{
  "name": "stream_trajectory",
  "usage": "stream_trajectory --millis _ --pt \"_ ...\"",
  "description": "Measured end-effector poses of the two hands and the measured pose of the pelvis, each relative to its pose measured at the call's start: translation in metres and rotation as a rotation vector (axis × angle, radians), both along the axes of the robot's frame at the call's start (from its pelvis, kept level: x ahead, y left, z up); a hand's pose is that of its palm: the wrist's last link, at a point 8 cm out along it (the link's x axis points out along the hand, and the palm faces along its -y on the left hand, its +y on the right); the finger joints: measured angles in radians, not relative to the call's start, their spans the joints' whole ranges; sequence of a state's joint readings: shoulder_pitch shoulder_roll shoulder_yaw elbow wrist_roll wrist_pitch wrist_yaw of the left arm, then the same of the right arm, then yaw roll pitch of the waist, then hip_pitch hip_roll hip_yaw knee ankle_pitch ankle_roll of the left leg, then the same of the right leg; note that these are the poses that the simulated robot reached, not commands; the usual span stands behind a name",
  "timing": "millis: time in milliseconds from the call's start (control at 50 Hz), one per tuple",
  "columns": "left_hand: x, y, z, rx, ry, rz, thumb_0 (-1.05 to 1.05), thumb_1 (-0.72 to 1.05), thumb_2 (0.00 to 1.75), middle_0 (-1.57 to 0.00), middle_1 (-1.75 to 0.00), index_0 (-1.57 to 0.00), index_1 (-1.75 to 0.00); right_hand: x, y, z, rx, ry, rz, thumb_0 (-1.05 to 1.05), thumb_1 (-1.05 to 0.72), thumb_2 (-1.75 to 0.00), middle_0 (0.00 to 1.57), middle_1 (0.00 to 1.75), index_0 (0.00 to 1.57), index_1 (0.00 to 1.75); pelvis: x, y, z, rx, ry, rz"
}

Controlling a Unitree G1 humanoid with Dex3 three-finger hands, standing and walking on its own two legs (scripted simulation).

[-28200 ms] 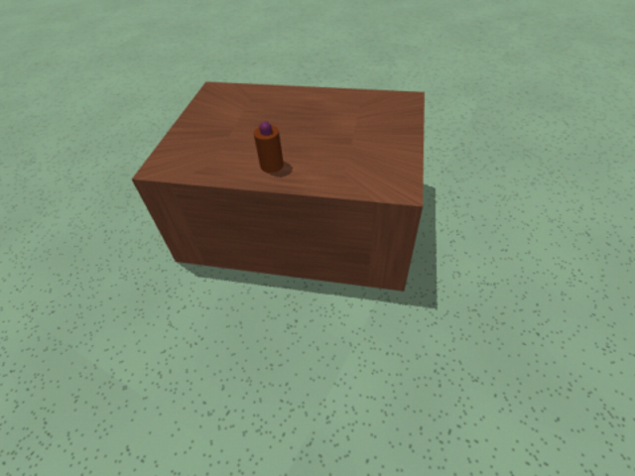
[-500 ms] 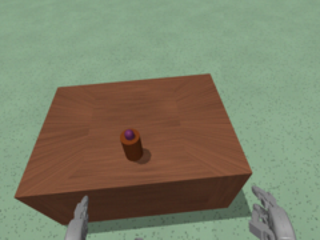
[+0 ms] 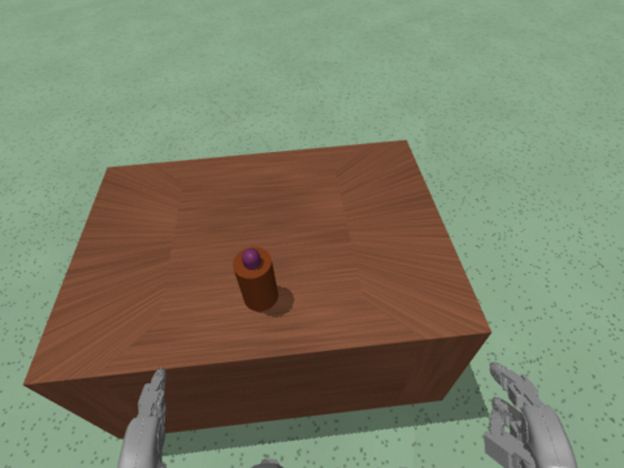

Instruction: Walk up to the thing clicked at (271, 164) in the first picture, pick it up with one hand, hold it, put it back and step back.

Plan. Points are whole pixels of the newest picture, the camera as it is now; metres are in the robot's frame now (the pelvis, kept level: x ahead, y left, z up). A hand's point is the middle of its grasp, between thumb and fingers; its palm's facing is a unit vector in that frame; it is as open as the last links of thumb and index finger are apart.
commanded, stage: home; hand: left
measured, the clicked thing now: (255, 275) +0.52 +0.15 -0.18
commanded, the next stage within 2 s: stand in 1.34 s
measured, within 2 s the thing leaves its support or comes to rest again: neither
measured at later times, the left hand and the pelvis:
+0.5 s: hand (198, 444) +0.18 +0.17 -0.05, palm faces +0.12 -0.96 -0.24, open 17.4 cm; pelvis +0.01 +0.00 +0.00, yaw +0 degrees
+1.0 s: hand (197, 442) +0.18 +0.18 -0.05, palm faces +0.13 -0.96 -0.25, open 17.5 cm; pelvis +0.01 +0.00 +0.00, yaw +0 degrees
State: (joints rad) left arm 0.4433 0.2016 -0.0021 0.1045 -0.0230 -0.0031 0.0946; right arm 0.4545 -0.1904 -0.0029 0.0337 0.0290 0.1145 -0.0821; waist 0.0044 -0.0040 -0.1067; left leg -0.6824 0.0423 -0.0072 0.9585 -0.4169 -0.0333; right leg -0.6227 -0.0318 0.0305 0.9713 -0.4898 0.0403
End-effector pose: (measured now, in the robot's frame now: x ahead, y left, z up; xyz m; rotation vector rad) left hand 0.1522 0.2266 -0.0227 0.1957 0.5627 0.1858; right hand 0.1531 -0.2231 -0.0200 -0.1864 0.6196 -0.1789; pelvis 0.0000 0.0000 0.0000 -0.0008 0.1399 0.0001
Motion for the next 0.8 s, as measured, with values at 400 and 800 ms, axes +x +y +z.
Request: stream_trajectory --millis 400,800 --pt "0.003 -0.004 0.0 -0.005 0.003 -0.001 -0.01 -0.54 0.06 -0.06 -0.05 -0.06 -0.06 0.001 -0.002 -0.002 0.003 0.003 -0.002 0.01 -0.9 -0.9 0.2 0.3 0.21 0.3 0.003 -0.002 -0.002 0.003 0.012 -0.002" --pt "0.014 -0.007 0.001 -0.003 -0.001 0.004 -0.01 -0.53 0.07 -0.06 -0.05 -0.06 -0.06 0.012 -0.006 -0.001 -0.002 0.002 -0.003 0.01 -0.9 -0.9 0.2 0.3 0.21 0.3 0.013 -0.005 -0.004 0.005 0.03 0.001"
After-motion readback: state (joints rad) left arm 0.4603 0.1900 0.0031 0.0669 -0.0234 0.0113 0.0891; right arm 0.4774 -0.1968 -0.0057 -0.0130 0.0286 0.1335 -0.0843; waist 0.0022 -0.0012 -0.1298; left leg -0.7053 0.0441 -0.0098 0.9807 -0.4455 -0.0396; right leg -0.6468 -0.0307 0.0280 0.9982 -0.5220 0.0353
